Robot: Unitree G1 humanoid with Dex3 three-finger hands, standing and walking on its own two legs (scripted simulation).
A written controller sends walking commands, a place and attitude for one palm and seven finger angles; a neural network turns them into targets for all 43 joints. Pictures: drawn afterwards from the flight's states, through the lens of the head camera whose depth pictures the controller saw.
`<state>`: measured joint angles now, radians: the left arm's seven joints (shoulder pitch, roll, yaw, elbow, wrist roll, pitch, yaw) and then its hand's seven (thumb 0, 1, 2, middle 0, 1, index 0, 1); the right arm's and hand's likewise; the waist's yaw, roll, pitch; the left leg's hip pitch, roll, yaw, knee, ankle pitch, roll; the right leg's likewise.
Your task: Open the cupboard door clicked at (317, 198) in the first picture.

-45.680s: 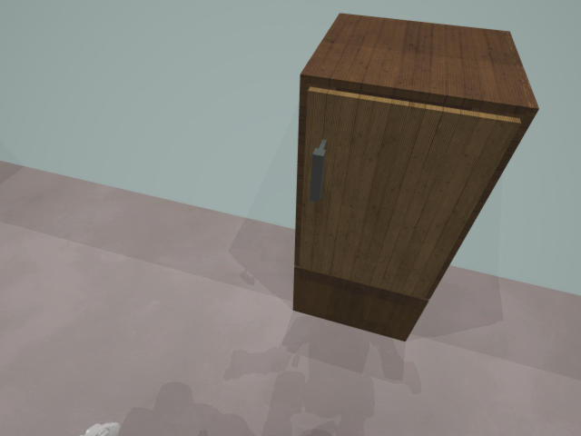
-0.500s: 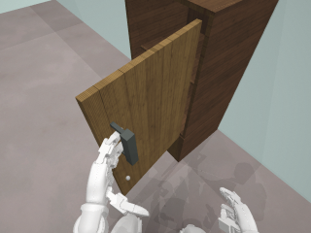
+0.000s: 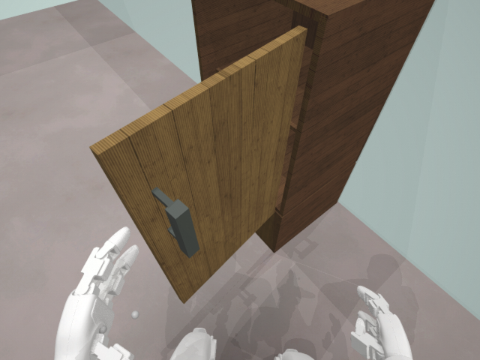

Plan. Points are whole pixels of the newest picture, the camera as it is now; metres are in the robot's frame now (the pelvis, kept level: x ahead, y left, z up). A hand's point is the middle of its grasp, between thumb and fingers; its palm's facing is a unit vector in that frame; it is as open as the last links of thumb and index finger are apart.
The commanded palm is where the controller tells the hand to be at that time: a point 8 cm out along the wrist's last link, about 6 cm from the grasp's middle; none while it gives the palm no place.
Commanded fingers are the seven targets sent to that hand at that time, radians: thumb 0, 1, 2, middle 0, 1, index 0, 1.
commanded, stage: slide the hand sideways off the handle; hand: left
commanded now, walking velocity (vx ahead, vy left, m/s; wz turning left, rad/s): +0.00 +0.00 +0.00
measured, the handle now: (175, 223) +0.31 +0.13 +0.07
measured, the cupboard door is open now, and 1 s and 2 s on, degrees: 99 99 99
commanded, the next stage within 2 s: draw the hand back to the body in 0.08 s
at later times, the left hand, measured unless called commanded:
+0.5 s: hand (84, 311) +0.17 +0.20 +0.12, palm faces +0.03 -1.00 -0.04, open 16.3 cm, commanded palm +0.14 +0.25 +0.12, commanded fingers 0.00 -0.50 0.30 -0.15 -0.30 -0.15 -0.30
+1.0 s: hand (3, 276) +0.19 +0.26 +0.17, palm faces +0.27 -0.89 -0.37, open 13.7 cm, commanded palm +0.15 +0.31 +0.20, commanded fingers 0.00 0.27 0.63 -0.18 -0.30 -0.18 -0.30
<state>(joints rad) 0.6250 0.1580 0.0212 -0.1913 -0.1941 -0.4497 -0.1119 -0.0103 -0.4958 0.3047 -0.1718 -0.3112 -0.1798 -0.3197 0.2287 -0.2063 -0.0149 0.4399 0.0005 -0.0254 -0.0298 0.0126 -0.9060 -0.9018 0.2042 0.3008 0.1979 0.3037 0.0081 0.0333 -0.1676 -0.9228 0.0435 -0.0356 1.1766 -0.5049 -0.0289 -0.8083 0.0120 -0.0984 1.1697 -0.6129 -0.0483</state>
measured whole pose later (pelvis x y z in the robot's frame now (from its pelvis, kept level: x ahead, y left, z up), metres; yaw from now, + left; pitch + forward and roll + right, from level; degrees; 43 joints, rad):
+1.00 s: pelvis +0.01 +0.05 +0.07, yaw -1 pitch +2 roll -2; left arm 0.64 0.33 0.14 -0.46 -0.05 -0.02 0.13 -0.01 -0.06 0.49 -0.17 -0.30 -0.17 -0.30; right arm 0.28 -0.21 0.07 0.48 0.03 -0.08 -0.11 0.01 -0.90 -0.90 0.21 0.30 0.20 0.30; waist 0.05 0.06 -0.10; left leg -0.44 0.01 0.02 0.76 -0.36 0.04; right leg -0.31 -0.02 -0.05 0.69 -0.41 0.02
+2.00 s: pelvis +0.02 +0.01 +0.10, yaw -1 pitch -2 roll -1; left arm 0.46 0.38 0.37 -0.39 -0.07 -0.12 0.10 0.02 0.89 0.90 -0.21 -0.30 -0.21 -0.31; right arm 0.17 -0.23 0.02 0.60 0.01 -0.05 -0.08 0.01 -0.90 -0.90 0.21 0.30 0.20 0.30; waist 0.04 0.07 0.01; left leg -0.19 0.05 0.01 0.47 -0.23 -0.01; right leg -0.07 0.04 -0.05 0.38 -0.27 -0.03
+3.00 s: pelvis -0.14 +0.05 +0.09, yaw -2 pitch +1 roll -3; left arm 0.52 0.43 0.46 -0.57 -0.06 -0.21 0.18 0.02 0.89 0.90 -0.21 -0.30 -0.20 -0.31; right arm 0.17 -0.15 0.01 0.61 -0.02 -0.12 -0.04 0.01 -0.90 -0.90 0.21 0.30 0.20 0.30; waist 0.01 -0.01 0.03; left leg -0.44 0.06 0.03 0.52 -0.11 0.04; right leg -0.37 0.06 0.01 0.91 -0.48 0.02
